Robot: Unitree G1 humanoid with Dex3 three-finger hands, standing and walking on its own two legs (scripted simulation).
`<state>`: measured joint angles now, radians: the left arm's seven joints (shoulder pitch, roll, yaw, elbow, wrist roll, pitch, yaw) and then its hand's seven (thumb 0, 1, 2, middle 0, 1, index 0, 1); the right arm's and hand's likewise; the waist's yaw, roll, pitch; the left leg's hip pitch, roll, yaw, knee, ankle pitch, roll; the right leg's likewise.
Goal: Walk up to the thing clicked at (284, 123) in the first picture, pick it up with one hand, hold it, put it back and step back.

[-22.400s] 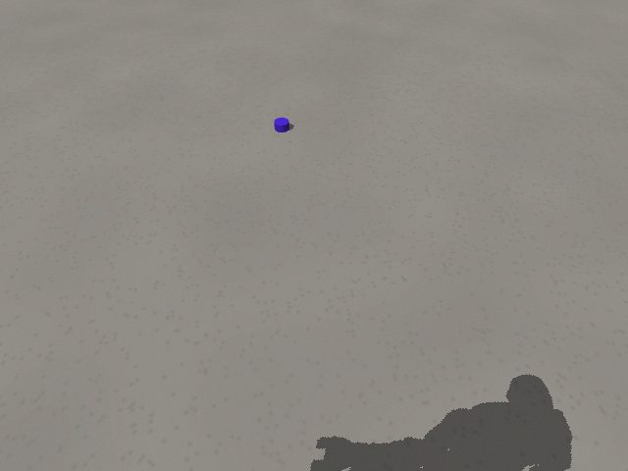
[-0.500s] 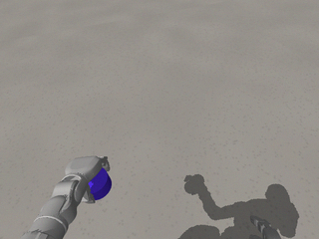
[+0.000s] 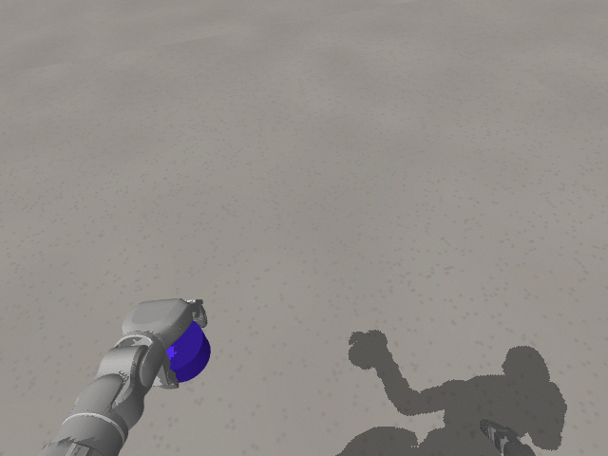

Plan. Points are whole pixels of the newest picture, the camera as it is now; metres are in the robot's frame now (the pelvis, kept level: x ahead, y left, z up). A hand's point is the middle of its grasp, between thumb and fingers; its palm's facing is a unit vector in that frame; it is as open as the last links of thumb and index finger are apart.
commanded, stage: crouch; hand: left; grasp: from above
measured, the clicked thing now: (179, 349) +0.30 +0.22 -0.07
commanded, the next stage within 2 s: lower in 1.90 s
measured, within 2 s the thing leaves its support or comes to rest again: neither
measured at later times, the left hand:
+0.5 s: hand (191, 371) +0.32 +0.25 -0.21, palm faces -0.43 +0.03 -0.90, open 10.8 cm
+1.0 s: hand (212, 390) +0.36 +0.27 -0.45, palm faces -0.47 -0.02 -0.88, open 10.8 cm
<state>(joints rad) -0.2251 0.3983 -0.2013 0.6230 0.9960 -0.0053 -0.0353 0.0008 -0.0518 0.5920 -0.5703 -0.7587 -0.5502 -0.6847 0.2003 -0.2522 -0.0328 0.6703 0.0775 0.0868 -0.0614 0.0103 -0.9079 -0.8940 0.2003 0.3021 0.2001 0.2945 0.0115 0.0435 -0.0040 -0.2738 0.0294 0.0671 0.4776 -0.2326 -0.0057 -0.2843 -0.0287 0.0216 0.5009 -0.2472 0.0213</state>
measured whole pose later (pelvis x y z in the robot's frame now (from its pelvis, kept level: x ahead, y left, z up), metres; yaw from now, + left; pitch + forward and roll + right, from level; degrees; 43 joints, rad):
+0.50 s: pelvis -0.03 +0.00 -0.10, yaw +1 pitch +21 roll -1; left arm -0.55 0.42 -0.12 1.13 1.18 -0.08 0.34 0.00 -0.07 0.64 -0.54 -0.80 -0.52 -0.73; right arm 0.23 -0.28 -0.07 0.71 0.00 0.05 -0.01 0.01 -0.90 -0.89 0.20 0.30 0.20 0.29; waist -0.08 0.00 -0.14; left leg -1.09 0.05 0.01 1.20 -0.47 0.00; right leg -1.07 -0.02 -0.01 1.18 -0.48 0.03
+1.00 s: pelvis -0.07 +0.01 -0.30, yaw -1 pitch +37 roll -5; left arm -0.79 0.58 0.03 1.26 1.21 -0.16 0.34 0.00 -0.07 0.62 -0.56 -0.78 -0.55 -0.72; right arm 0.19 -0.23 -0.02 0.75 -0.07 -0.05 0.04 0.01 -0.90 -0.89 0.20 0.30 0.20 0.29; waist -0.17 0.03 -0.17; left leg -1.95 0.04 -0.05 1.93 -0.64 0.02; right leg -1.88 -0.03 -0.03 1.88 -0.65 0.04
